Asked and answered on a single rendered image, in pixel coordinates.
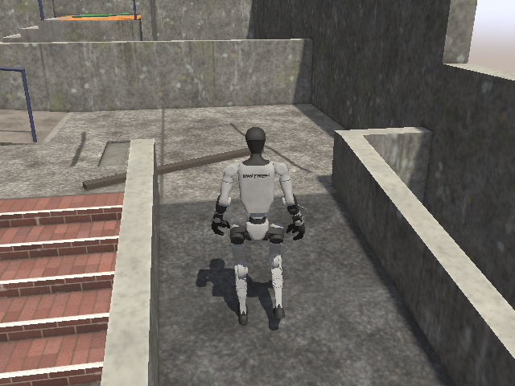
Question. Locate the stairs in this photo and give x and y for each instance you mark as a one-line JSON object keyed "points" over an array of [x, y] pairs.
{"points": [[45, 32], [56, 282]]}

